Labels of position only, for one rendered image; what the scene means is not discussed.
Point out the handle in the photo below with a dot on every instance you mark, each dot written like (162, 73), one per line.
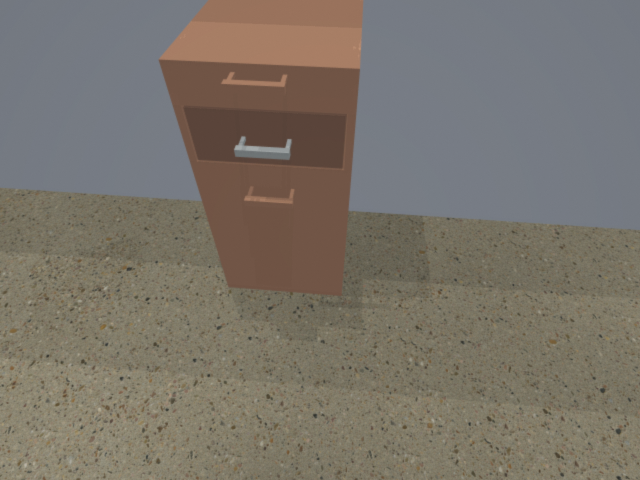
(254, 87)
(262, 152)
(269, 202)

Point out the cabinet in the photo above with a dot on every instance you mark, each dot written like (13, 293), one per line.
(315, 47)

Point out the drawer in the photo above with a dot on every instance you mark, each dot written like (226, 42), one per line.
(317, 138)

